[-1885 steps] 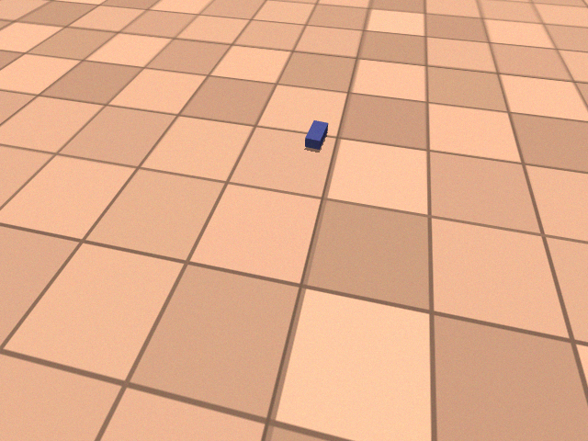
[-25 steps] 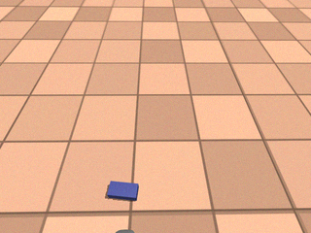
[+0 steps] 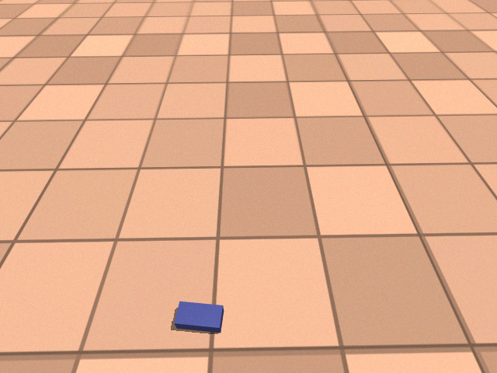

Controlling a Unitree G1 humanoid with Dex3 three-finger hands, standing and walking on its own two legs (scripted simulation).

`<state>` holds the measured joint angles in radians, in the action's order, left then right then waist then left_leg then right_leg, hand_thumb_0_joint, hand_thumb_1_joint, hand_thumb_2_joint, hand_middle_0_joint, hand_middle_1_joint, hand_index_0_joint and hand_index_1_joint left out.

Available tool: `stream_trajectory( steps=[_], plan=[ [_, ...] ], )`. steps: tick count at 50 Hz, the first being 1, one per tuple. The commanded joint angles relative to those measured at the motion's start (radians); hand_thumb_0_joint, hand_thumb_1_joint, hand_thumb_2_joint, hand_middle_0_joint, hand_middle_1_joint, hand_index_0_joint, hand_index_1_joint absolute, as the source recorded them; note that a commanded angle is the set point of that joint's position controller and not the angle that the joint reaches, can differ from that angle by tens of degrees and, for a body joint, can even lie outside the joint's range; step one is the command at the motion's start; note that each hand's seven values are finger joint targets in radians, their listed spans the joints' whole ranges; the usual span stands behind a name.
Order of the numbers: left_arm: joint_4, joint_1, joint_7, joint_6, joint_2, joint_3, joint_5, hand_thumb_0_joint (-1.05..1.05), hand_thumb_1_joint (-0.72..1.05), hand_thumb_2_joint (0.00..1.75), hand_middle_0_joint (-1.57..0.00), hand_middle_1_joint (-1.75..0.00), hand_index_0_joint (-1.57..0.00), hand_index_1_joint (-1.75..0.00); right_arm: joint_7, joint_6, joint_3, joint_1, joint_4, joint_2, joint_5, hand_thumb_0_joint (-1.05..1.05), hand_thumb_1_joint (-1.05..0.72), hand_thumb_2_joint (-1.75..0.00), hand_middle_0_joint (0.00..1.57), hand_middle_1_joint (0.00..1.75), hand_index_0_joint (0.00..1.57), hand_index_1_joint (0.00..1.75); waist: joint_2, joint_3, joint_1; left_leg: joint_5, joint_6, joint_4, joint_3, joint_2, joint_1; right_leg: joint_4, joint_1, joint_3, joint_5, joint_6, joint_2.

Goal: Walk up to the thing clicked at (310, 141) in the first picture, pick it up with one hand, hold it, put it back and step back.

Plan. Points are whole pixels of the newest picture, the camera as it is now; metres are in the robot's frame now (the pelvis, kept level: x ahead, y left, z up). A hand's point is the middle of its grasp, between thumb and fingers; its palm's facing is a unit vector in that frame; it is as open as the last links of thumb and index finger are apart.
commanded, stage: stand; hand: left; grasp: from above
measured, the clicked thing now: (199, 316) +0.45 +0.22 -0.75
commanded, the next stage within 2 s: step back in 1.60 s
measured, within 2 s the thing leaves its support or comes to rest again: neither
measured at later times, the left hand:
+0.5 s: hand out of the picture +0.07 +0.24 -0.16, palm faces +0.02 -0.94 -0.33, open 7.4 cm
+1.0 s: hand out of the picture +0.08 +0.24 -0.16, palm faces +0.01 -0.94 -0.33, open 7.4 cm
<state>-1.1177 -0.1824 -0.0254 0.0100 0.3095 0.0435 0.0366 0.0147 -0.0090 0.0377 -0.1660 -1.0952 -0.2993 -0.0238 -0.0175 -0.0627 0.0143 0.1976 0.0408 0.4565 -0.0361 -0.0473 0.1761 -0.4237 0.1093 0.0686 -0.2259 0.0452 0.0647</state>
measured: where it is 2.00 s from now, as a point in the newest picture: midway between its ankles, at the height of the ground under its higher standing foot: outside the picture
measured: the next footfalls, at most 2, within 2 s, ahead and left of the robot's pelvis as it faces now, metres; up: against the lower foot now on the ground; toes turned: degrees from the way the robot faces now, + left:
none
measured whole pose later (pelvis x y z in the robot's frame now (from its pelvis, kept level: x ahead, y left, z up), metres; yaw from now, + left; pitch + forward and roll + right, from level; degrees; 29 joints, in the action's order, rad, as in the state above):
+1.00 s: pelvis +0.02 -0.01 +0.01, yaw +0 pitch -3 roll +0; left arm -1.15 -0.13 -0.01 0.00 0.32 0.03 0.02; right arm 0.01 0.00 0.01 -0.11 -1.14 -0.32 -0.02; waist -0.01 -0.06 0.01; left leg 0.18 0.05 0.38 -0.03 -0.05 0.15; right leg -0.36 0.09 0.07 -0.21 0.04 0.06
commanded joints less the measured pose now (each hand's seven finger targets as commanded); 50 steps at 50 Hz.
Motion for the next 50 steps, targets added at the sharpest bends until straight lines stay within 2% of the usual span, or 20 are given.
stream_trajectory(
  steps=[1, 3, 5, 8, 11, 16, 18, 20, 28, 29, 31, 35, 37, 39, 40, 46, 49, 50],
  plan=[
    [0.053, 0.042, -0.007, -0.024, 0.200, 0.033, -0.007, 0.00, 0.90, 0.90, -0.20, -0.30, -0.20, -0.30, 0.008, 0.021, 0.028, 0.026, 0.050, -0.183, -0.001, 0.00, -0.90, -0.90, 0.20, 0.30, 0.20, 0.30, -0.010, -0.007, -0.007, 0.039, -0.054, -0.122, -0.062, -0.050, 0.040, 0.127, 0.032, -0.081, -0.042, -0.043, 0.063],
    [0.046, 0.041, -0.006, -0.021, 0.200, 0.033, -0.010, 0.00, 0.90, 0.90, -0.20, -0.30, -0.20, -0.30, 0.008, 0.022, 0.027, 0.038, 0.049, -0.193, -0.002, 0.00, -0.90, -0.90, 0.20, 0.30, 0.20, 0.30, -0.022, -0.005, -0.001, 0.052, -0.055, -0.135, -0.071, -0.058, 0.044, 0.115, 0.018, -0.076, -0.031, -0.045, 0.062],
    [0.041, 0.035, -0.005, -0.024, 0.201, 0.032, -0.010, 0.00, 0.90, 0.90, -0.20, -0.30, -0.20, -0.30, 0.007, 0.024, 0.025, 0.045, 0.048, -0.195, 0.001, 0.00, -0.90, -0.90, 0.20, 0.30, 0.20, 0.30, -0.001, 0.011, 0.004, 0.000, -0.056, -0.130, -0.069, -0.059, 0.019, 0.121, 0.018, -0.074, -0.009, -0.045, 0.064],
    [0.037, 0.047, -0.004, -0.028, 0.202, 0.030, -0.011, 0.00, 0.90, 0.90, -0.20, -0.30, -0.20, -0.30, 0.006, 0.025, 0.021, 0.037, 0.039, -0.197, 0.003, 0.00, -0.90, -0.90, 0.20, 0.30, 0.20, 0.30, 0.011, 0.019, 0.000, -0.046, -0.056, -0.118, -0.061, -0.059, -0.004, 0.131, 0.017, -0.078, 0.006, -0.042, 0.068],
    [0.038, 0.066, -0.004, -0.027, 0.209, 0.030, -0.010, 0.00, 0.90, 0.90, -0.20, -0.30, -0.20, -0.30, 0.006, 0.022, 0.019, 0.039, 0.034, -0.202, 0.002, 0.00, -0.90, -0.90, 0.20, 0.30, 0.20, 0.30, 0.005, 0.004, -0.004, -0.025, -0.054, -0.123, -0.059, -0.056, 0.009, 0.142, 0.018, -0.080, -0.020, -0.043, 0.068],
    [0.029, 0.062, -0.001, -0.026, 0.209, 0.030, -0.016, 0.00, 0.90, 0.90, -0.20, -0.30, -0.20, -0.30, 0.007, 0.024, 0.015, 0.042, 0.027, -0.207, 0.003, 0.00, -0.90, -0.90, 0.20, 0.30, 0.20, 0.30, -0.010, 0.034, -0.004, -0.070, -0.055, -0.126, -0.058, -0.064, -0.010, 0.131, -0.008, -0.075, 0.049, -0.043, 0.070],
    [0.028, 0.070, 0.001, -0.024, 0.203, 0.028, -0.016, 0.00, 0.90, 0.90, -0.20, -0.30, -0.20, -0.30, 0.007, 0.023, 0.012, 0.037, 0.022, -0.206, 0.003, 0.00, -0.90, -0.90, 0.20, 0.30, 0.20, 0.30, -0.007, 0.025, -0.004, -0.060, -0.054, -0.134, -0.055, -0.063, 0.004, 0.131, -0.013, -0.072, 0.044, -0.043, 0.068],
    [0.031, 0.074, 0.001, -0.026, 0.205, 0.027, -0.016, 0.00, 0.90, 0.90, -0.20, -0.30, -0.20, -0.30, 0.007, 0.025, 0.011, 0.040, 0.024, -0.207, 0.004, 0.00, -0.90, -0.90, 0.20, 0.30, 0.20, 0.30, 0.000, 0.029, -0.007, -0.099, -0.052, -0.135, -0.054, -0.064, -0.004, 0.133, -0.011, -0.069, 0.060, -0.041, 0.068],
    [0.022, 0.070, 0.005, -0.022, 0.198, 0.024, -0.015, 0.00, 0.90, 0.90, -0.20, -0.30, -0.20, -0.30, 0.007, 0.026, 0.008, 0.063, 0.018, -0.207, 0.006, 0.00, -0.90, -0.90, 0.20, 0.30, 0.20, 0.30, -0.007, 0.029, -0.004, -0.061, -0.053, -0.149, -0.057, -0.066, -0.014, 0.129, 0.004, -0.061, 0.046, -0.042, 0.064],
    [0.024, 0.071, 0.005, -0.023, 0.202, 0.024, -0.015, 0.00, 0.90, 0.90, -0.20, -0.30, -0.20, -0.30, 0.006, 0.027, 0.008, 0.070, 0.021, -0.207, 0.006, 0.00, -0.90, -0.90, 0.20, 0.30, 0.20, 0.30, 0.004, 0.036, -0.003, -0.100, -0.051, -0.143, -0.055, -0.069, -0.028, 0.127, 0.004, -0.063, 0.061, -0.044, 0.067],
    [0.024, 0.081, 0.005, -0.022, 0.200, 0.024, -0.016, 0.00, 0.90, 0.90, -0.20, -0.30, -0.20, -0.30, 0.006, 0.026, 0.007, 0.063, 0.017, -0.206, 0.006, 0.00, -0.90, -0.90, 0.20, 0.30, 0.20, 0.30, 0.000, 0.030, -0.007, -0.085, -0.050, -0.149, -0.053, -0.066, -0.010, 0.129, -0.001, -0.062, 0.050, -0.044, 0.066],
    [0.030, 0.083, 0.006, -0.029, 0.211, 0.025, -0.016, 0.00, 0.90, 0.90, -0.20, -0.30, -0.20, -0.30, 0.005, 0.030, 0.011, 0.072, 0.021, -0.219, 0.006, 0.00, -0.90, -0.90, 0.20, 0.30, 0.20, 0.30, 0.013, 0.052, -0.011, -0.142, -0.052, -0.131, -0.049, -0.071, -0.038, 0.137, 0.000, -0.066, 0.082, -0.042, 0.072],
    [0.027, 0.081, 0.006, -0.029, 0.205, 0.024, -0.017, 0.00, 0.90, 0.90, -0.20, -0.30, -0.20, -0.30, 0.005, 0.028, 0.011, 0.079, 0.019, -0.217, 0.006, 0.00, -0.90, -0.90, 0.20, 0.30, 0.20, 0.30, -0.002, 0.059, -0.007, -0.136, -0.056, -0.127, -0.049, -0.072, -0.040, 0.136, -0.009, -0.065, 0.092, -0.043, 0.073],
    [0.027, 0.085, 0.006, -0.028, 0.203, 0.022, -0.017, 0.00, 0.90, 0.90, -0.20, -0.30, -0.20, -0.30, 0.003, 0.025, 0.007, 0.076, 0.016, -0.210, 0.007, 0.00, -0.90, -0.90, 0.20, 0.30, 0.20, 0.30, 0.002, 0.038, -0.011, -0.086, -0.053, -0.143, -0.050, -0.067, -0.017, 0.145, -0.002, -0.063, 0.047, -0.041, 0.069],
    [0.028, 0.082, 0.006, -0.029, 0.211, 0.024, -0.017, 0.00, 0.90, 0.90, -0.20, -0.30, -0.20, -0.30, 0.003, 0.026, 0.009, 0.081, 0.017, -0.209, 0.007, 0.00, -0.90, -0.90, 0.20, 0.30, 0.20, 0.30, 0.010, 0.054, -0.006, -0.134, -0.053, -0.137, -0.049, -0.071, -0.037, 0.139, -0.008, -0.066, 0.080, -0.045, 0.075],
    [0.029, 0.079, 0.008, -0.029, 0.212, 0.023, -0.018, 0.00, 0.90, 0.90, -0.20, -0.30, -0.20, -0.30, 0.002, 0.028, 0.007, 0.089, 0.013, -0.215, 0.007, 0.00, -0.90, -0.90, 0.20, 0.30, 0.20, 0.30, -0.012, 0.056, -0.005, -0.131, -0.050, -0.141, -0.049, -0.072, -0.029, 0.137, -0.015, -0.063, 0.083, -0.045, 0.073],
    [0.033, 0.081, 0.008, -0.032, 0.217, 0.024, -0.018, 0.00, 0.90, 0.90, -0.20, -0.30, -0.20, -0.30, 0.002, 0.030, 0.007, 0.088, 0.015, -0.222, 0.007, 0.00, -0.90, -0.90, 0.20, 0.30, 0.20, 0.30, 0.004, 0.073, -0.007, -0.195, -0.051, -0.135, -0.047, -0.075, -0.047, 0.130, -0.020, -0.060, 0.141, -0.043, 0.075],
    [0.032, 0.080, 0.009, -0.030, 0.219, 0.024, -0.019, 0.00, 0.90, 0.90, -0.20, -0.30, -0.20, -0.30, 0.002, 0.030, 0.007, 0.085, 0.014, -0.224, 0.007, 0.00, -0.90, -0.90, 0.20, 0.30, 0.20, 0.30, 0.006, 0.060, -0.008, -0.170, -0.049, -0.139, -0.045, -0.072, -0.039, 0.132, -0.014, -0.060, 0.119, -0.043, 0.073]
  ],
)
